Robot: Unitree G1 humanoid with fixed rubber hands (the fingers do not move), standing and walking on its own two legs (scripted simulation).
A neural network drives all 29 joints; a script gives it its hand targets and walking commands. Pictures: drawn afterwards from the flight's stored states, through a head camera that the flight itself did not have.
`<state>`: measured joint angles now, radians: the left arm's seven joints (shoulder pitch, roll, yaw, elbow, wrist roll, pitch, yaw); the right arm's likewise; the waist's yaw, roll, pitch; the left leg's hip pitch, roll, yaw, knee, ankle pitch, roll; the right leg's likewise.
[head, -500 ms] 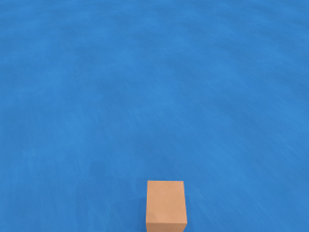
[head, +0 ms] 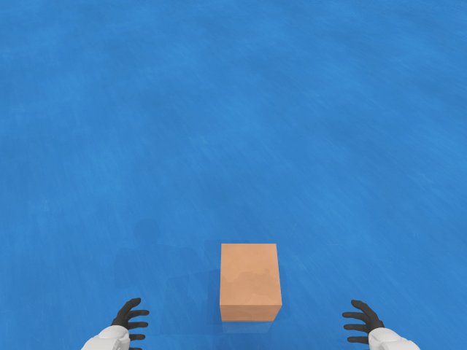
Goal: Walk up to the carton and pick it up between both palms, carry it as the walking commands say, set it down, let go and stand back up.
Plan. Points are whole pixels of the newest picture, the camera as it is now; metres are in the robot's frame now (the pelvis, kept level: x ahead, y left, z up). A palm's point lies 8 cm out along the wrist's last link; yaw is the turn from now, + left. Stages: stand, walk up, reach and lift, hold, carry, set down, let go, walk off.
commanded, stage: reach and lift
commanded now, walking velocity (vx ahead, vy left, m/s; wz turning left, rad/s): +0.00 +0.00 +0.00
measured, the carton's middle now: (248, 283) +0.44 -0.03 -0.62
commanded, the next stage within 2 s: none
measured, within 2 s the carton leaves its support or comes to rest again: neither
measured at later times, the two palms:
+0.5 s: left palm (142, 339) +0.19 +0.20 -0.15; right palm (366, 325) +0.22 -0.24 -0.15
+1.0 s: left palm (170, 261) +0.35 +0.17 -0.17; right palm (341, 267) +0.34 -0.22 -0.17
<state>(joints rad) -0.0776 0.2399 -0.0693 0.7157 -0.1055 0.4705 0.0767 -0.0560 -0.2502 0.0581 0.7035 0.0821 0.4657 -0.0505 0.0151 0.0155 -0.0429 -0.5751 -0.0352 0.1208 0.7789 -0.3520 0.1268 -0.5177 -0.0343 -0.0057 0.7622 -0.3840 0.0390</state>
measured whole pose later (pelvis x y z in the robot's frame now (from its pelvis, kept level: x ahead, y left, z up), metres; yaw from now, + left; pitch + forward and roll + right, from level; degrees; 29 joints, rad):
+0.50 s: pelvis -0.08 -0.04 -0.05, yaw +3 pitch +12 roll -1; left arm -0.30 0.25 0.05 0.45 -0.05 0.56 -0.03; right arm -0.31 -0.20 -0.10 0.45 0.02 0.53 -0.01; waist 0.00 0.02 0.17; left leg -0.95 -0.02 0.07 1.06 -0.32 0.08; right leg -0.90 0.00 -0.02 1.08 -0.40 0.01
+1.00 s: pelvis -0.10 -0.08 -0.08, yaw +3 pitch +23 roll +0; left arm -1.02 0.39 0.17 0.98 -0.08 0.33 -0.04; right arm -0.92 -0.12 -0.16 0.76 0.08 0.38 -0.25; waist -0.04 -0.01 0.22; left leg -1.25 0.00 0.02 1.11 -0.26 0.02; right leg -1.20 0.02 -0.06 1.16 -0.36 -0.05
